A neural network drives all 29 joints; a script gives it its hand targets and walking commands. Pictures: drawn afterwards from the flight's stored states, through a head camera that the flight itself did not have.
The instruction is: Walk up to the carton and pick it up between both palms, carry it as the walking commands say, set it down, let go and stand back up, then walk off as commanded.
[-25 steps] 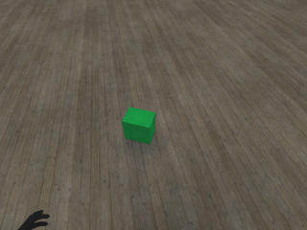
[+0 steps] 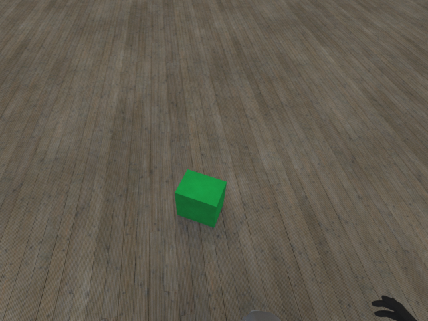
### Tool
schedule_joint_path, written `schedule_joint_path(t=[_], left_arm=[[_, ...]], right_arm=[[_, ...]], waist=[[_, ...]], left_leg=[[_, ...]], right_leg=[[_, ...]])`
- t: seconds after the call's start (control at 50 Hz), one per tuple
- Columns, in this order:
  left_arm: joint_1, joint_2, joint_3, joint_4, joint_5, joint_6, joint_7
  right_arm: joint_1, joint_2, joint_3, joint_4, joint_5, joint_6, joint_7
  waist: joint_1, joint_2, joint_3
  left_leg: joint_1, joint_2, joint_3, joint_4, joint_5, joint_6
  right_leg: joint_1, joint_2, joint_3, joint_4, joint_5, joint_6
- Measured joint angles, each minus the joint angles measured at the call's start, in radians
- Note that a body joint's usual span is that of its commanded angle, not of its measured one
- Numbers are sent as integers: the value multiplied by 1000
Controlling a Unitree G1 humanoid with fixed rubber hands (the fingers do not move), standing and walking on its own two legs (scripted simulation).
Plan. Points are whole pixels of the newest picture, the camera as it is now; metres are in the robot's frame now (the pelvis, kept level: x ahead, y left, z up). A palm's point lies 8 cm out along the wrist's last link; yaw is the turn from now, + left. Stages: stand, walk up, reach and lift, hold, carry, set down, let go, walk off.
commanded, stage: walk up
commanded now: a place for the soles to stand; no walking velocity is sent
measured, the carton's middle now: (200, 198) +0.77 +0.03 -0.66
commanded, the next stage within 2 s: none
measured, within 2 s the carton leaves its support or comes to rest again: neither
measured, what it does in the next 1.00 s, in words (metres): walks ahead: right foot, then left foot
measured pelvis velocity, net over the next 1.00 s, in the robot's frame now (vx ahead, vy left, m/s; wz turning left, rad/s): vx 0.23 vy -0.02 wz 0.02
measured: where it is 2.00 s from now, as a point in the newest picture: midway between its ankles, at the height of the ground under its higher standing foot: (176, 289)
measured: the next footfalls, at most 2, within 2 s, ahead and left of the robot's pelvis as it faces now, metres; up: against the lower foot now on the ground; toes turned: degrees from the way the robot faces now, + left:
right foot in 0.12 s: +0.17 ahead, -0.15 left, +0.00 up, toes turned -3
left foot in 0.40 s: +0.27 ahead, +0.11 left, +0.00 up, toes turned +2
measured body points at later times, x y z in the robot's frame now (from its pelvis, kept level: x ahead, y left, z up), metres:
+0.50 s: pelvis +0.16 +0.00 -0.01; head +0.17 +0.01 +0.44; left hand +0.23 +0.34 -0.10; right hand +0.28 -0.34 -0.07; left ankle +0.22 +0.11 -0.73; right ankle +0.14 -0.14 -0.68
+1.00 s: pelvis +0.23 -0.02 -0.01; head +0.25 -0.02 +0.44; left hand +0.35 +0.31 -0.10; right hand +0.34 -0.35 -0.11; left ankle +0.23 +0.11 -0.73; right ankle +0.28 -0.15 -0.73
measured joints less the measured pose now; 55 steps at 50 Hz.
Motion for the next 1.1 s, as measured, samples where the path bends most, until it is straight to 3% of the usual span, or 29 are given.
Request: schedule_joint_path(t=[0.08,0.14,0.2,0.24,0.32,0.38,0.44,0.48,0.52,0.6,0.68,0.7,0.78,0.82,0.86,0.94,1.1], left_arm=[[-32,-6,13,-5,3,-4,-17],[-45,10,26,-17,9,-20,-16],[-47,21,30,-32,5,-36,0],[-38,17,30,-35,-3,-35,10],[-7,28,26,-44,-1,-31,10],[19,43,22,-49,-3,-20,4],[37,42,14,-50,-5,-2,8],[25,29,3,-33,-6,10,21],[8,20,-4,-19,-8,12,27],[-26,-3,-3,-8,-3,13,21],[-59,-10,0,-8,2,8,29],[-69,-8,2,-6,8,4,34],[-113,-14,-15,17,3,0,43],[-134,-12,-22,27,0,8,44],[-157,-10,-25,43,-4,17,43],[-194,-18,-28,88,-8,27,45],[-250,-29,-48,180,-12,29,46]], right_arm=[[49,-25,-7,2,0,6,7],[84,-37,-6,2,2,19,10],[80,-23,8,28,6,31,2],[65,-15,16,41,8,29,-1],[40,3,19,43,4,19,12],[22,12,16,34,1,13,19],[21,-4,8,13,-9,-4,8],[21,-6,5,5,0,-9,-4],[27,0,5,7,6,-9,-14],[43,-10,4,10,-1,3,-22],[48,-24,9,15,5,24,-27],[45,-24,12,20,8,31,-29],[0,1,27,71,18,55,-47],[-14,12,32,94,16,46,-51],[-22,21,35,116,6,36,-51],[-49,32,51,160,6,36,-45],[-146,38,65,233,15,48,-38]], waist=[[-36,29,-3],[-48,57,-11],[-33,74,-14],[-18,87,-11],[17,85,-4],[38,63,1],[40,43,-4],[29,32,0],[16,13,5],[-13,11,13],[-29,33,22],[-27,36,23],[-14,51,30],[-9,52,29],[-5,49,26],[3,61,20],[6,46,10]], left_leg=[[38,20,-5,12,-51,-9],[32,46,-24,105,-138,-2],[-69,19,-81,373,-195,8],[-125,14,-86,442,-170,3],[-168,31,-48,301,-151,-6],[-136,23,-19,123,-58,-3],[-106,-4,-10,67,50,3],[-100,-3,-5,106,13,2],[-66,-4,-3,91,-18,0],[-22,13,-5,62,-30,-11],[-37,39,-24,137,-88,-34],[-53,44,-29,177,-113,-33],[-90,14,-69,294,-259,-3],[-67,6,-59,217,-204,9],[-56,-3,-57,176,-102,-15],[-40,9,-70,171,-126,-42],[19,-4,-75,70,-84,-39]], right_leg=[[10,0,-24,-201,77,-10],[62,35,-38,-305,161,-18],[67,44,-45,-254,153,-14],[102,45,-47,-275,128,-13],[165,31,-50,-326,118,-4],[187,14,-42,-305,77,0],[142,4,-10,-141,-30,-27],[71,36,35,45,-55,-22],[22,42,42,123,-32,-12],[-7,17,-8,-6,-5,-8],[56,36,-31,-240,121,-35],[55,41,-30,-246,166,-29],[37,37,-31,-172,103,-3],[38,27,-30,-165,90,5],[36,17,-27,-153,80,14],[71,31,-36,-195,89,20],[129,20,-43,-283,119,22]])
